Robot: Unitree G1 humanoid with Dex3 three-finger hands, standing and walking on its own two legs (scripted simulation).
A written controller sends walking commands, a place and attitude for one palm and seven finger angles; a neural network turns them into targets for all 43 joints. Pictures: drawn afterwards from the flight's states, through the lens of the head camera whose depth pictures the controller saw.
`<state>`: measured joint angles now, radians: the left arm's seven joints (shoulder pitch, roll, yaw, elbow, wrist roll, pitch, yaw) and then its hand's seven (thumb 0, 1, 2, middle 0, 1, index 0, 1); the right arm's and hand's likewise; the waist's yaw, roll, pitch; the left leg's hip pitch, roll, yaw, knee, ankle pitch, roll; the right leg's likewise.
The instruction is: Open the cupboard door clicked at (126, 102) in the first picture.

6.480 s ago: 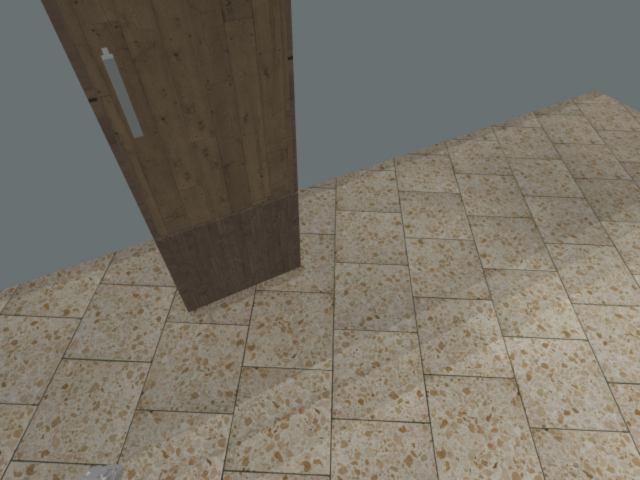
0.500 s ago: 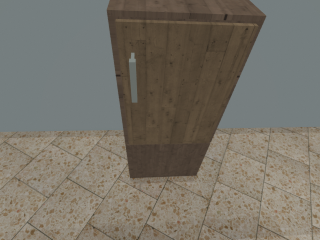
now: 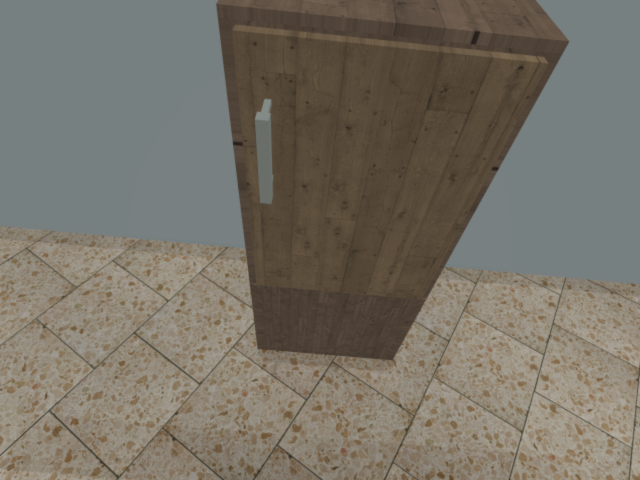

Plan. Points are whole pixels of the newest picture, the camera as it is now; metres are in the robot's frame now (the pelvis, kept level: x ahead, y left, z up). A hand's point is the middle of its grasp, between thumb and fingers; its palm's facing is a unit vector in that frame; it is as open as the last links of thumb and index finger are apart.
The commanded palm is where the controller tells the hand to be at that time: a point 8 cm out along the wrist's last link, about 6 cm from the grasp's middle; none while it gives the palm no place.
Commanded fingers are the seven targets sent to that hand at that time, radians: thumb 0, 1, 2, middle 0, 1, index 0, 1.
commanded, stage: shuffle to correct the standing spot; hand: left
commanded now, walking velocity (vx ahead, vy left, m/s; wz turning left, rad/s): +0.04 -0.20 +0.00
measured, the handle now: (266, 154) +0.55 +0.13 +0.09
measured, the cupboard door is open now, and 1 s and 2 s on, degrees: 0 0 0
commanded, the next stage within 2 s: come to a stop and stand still in 0.24 s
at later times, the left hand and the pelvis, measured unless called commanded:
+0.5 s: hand out of the picture +0.13 +0.09 -0.17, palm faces -0.01 -0.97 -0.26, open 7.3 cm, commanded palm none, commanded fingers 0.00 0.90 0.90 -0.20 -0.30 -0.20 -0.30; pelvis +0.04 -0.10 -0.01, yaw +0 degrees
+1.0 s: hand out of the picture +0.02 +0.11 -0.18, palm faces +0.11 -0.97 -0.21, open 7.3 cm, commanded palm none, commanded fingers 0.00 0.90 0.90 -0.20 -0.30 -0.20 -0.30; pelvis +0.01 -0.09 +0.00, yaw +2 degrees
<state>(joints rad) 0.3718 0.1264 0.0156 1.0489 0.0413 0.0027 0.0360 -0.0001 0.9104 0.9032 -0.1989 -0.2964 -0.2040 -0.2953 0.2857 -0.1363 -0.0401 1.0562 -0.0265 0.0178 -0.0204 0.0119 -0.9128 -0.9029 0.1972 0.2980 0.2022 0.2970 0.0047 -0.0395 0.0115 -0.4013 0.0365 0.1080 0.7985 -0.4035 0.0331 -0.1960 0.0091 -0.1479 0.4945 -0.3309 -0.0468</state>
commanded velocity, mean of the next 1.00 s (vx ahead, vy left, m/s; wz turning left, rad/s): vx -0.01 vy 0.02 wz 0.00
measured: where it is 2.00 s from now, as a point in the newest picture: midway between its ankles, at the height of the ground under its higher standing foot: outside the picture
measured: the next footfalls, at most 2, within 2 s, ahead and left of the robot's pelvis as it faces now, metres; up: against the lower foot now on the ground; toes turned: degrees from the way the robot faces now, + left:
left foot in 0.04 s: +0.05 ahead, +0.09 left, +0.00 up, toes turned +7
right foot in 0.42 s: +0.11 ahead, -0.23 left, +0.00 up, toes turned -5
